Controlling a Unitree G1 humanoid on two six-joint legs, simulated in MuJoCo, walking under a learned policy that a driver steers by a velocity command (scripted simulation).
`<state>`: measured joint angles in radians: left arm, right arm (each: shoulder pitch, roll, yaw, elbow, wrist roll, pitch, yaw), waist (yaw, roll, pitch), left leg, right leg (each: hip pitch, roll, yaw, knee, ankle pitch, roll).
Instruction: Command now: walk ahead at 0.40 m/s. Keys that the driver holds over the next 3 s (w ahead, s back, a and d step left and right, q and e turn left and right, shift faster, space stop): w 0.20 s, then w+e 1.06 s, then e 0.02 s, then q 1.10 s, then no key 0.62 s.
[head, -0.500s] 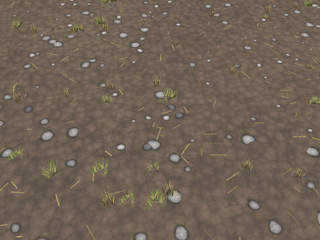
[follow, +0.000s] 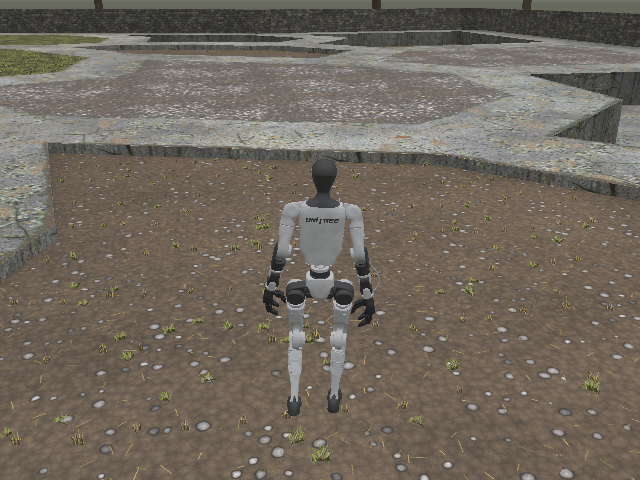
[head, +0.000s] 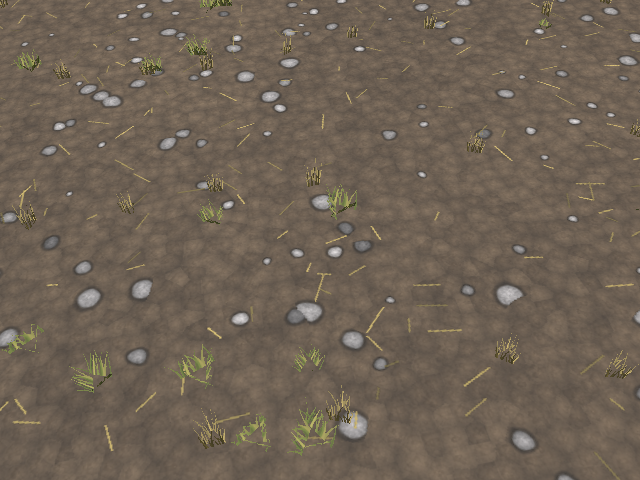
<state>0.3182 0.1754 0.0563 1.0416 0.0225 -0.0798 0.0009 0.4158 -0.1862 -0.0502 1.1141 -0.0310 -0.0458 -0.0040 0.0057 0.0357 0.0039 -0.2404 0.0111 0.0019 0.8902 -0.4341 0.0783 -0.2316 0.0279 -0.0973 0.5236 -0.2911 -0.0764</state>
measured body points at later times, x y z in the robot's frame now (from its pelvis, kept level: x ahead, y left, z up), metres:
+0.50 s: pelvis +0.26 +0.02 -0.01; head +0.30 +0.02 +0.44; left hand +0.25 +0.26 -0.16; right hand +0.37 -0.24 -0.13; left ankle +0.35 +0.08 -0.73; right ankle +0.09 -0.07 -0.64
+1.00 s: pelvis +0.53 -0.07 -0.02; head +0.56 -0.09 +0.43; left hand +0.78 +0.08 -0.14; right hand +0.40 -0.29 -0.16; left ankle +0.39 +0.09 -0.65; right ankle +0.58 -0.14 -0.73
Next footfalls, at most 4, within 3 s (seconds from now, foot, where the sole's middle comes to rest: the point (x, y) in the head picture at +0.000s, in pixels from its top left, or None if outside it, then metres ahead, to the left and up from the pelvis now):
0.40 left None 0.39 0.08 -0.77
0.94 right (428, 436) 0.62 -0.16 -0.77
1.46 left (430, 304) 0.96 -0.20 -0.77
2.00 right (492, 349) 0.83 -0.33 -0.77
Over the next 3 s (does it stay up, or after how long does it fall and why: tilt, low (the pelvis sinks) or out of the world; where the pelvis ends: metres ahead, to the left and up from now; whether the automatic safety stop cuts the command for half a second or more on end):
stays up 0.81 -0.20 0.01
